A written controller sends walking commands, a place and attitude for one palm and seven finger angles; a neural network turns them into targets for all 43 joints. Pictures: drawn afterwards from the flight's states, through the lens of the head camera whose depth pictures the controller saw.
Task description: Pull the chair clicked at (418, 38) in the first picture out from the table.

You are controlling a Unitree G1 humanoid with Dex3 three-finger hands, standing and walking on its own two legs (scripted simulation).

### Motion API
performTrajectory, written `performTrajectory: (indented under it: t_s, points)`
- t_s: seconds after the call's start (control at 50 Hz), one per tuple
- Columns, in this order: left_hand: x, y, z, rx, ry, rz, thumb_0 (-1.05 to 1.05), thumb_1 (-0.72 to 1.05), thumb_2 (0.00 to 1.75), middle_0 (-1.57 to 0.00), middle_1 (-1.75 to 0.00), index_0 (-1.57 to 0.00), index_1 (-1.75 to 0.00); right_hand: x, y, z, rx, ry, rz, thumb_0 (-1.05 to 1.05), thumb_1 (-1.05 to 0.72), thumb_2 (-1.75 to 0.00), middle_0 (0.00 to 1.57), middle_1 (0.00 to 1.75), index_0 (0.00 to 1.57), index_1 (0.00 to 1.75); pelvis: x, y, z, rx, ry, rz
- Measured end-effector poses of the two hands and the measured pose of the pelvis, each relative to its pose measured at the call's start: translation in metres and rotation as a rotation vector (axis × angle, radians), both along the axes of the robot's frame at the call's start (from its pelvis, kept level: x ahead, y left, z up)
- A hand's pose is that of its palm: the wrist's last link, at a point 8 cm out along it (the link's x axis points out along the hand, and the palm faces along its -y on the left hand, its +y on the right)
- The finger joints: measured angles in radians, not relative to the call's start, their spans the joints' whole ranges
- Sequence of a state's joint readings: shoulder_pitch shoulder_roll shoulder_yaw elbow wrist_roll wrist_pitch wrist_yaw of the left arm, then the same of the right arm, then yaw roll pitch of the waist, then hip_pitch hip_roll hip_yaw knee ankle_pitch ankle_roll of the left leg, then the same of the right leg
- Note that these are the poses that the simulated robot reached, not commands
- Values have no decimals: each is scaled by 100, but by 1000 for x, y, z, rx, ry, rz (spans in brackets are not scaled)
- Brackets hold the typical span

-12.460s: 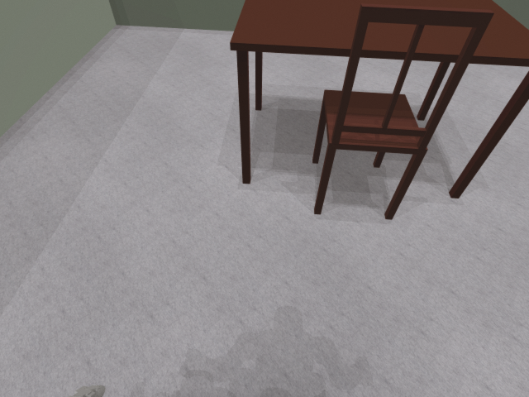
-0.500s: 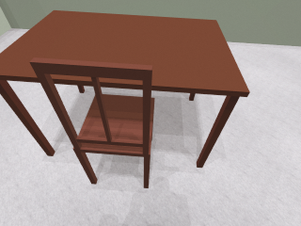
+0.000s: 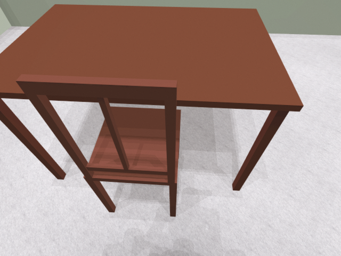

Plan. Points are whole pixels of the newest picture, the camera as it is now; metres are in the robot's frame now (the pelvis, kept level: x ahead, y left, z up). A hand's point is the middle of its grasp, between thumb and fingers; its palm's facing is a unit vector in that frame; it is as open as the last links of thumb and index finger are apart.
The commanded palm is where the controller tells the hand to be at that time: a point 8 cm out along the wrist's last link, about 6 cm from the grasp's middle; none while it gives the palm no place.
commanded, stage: come to a stop and stand still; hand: left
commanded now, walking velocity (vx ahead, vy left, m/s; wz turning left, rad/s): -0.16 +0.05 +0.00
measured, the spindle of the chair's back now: (116, 138) +0.45 +0.19 -0.04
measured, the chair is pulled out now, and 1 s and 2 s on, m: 0.00 0.00 0.00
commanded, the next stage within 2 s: look again from close up in 0.74 s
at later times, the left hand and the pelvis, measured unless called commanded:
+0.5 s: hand out of the picture -0.01 +0.22 -0.16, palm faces -0.02 -0.98 -0.22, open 7.3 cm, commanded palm none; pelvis -0.03 +0.03 +0.01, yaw -3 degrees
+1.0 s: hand out of the picture -0.03 +0.19 -0.16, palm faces -0.03 -0.98 -0.17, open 7.4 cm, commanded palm none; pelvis -0.03 +0.03 +0.01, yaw -3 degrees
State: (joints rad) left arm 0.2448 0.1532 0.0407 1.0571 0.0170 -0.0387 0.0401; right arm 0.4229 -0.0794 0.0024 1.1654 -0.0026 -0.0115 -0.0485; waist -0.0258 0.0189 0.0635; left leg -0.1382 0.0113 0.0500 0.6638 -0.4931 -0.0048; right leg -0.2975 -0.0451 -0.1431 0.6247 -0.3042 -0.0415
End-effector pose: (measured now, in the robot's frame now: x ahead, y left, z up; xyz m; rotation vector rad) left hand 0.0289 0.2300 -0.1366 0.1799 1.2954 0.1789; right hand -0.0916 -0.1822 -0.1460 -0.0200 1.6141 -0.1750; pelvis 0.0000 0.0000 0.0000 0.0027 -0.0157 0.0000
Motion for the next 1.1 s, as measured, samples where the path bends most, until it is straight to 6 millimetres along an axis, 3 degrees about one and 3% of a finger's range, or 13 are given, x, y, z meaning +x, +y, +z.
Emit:
performTrajectory:
  t_s: [0.08, 0.2, 0.32, 0.4, 0.54, 0.76, 0.92, 1.1]
  points:
    - [13, 4, -2, -3, -33, 6, 1, 93, 90, -20, -30, -20, -30, 33, -4, -2, -25, -76, 18, 0, -91, -90, 20, 30, 20, 30, -4, 6, 0, 2, -3, 4]
    - [15, 12, 2, -9, -25, -2, 0, 94, 90, -20, -30, -20, -30, 77, -14, 4, -75, -204, 54, 2, -94, -90, 20, 30, 20, 30, -7, 14, 6, 21, -9, -35]
    - [-8, 20, 3, 3, -14, -42, 0, 93, 90, -20, -30, -20, -30, 106, -35, 11, -124, -342, 55, 2, -94, -90, 20, 30, 20, 30, -19, 21, 4, 4, -10, -35]
    - [-24, 28, 2, -8, 7, -51, 0, 92, 90, -20, -30, -20, -30, 114, -36, 20, -148, -424, 70, 1, -93, -90, 20, 30, 20, 30, -26, 29, 5, 8, -32, -43]
    - [-46, 36, 7, -13, 12, -43, 0, 91, 90, -20, -30, -20, -30, 102, -18, 22, -108, -422, 106, 0, -92, -90, 20, 30, 20, 30, -35, 36, 10, 6, -30, -45]
    - [-77, 27, 9, -30, 104, -25, 0, 91, 90, -20, -30, -20, -30, 45, -5, 12, -62, -254, 74, 0, -92, -90, 20, 30, 20, 30, -35, 36, 13, 11, -18, -42]
    - [-73, 12, 7, -55, 126, -28, 0, 91, 90, -20, -30, -20, -30, 15, 5, 10, -32, -150, 44, 0, -91, -90, 20, 30, 20, 30, -30, 32, 14, 11, -16, -44]
    - [-60, 4, 5, -59, 119, -39, 1, 92, 90, -20, -30, -20, -30, 17, 10, 9, -16, -139, 24, 0, -91, -90, 20, 30, 20, 30, -24, 26, 14, 9, -18, -51]
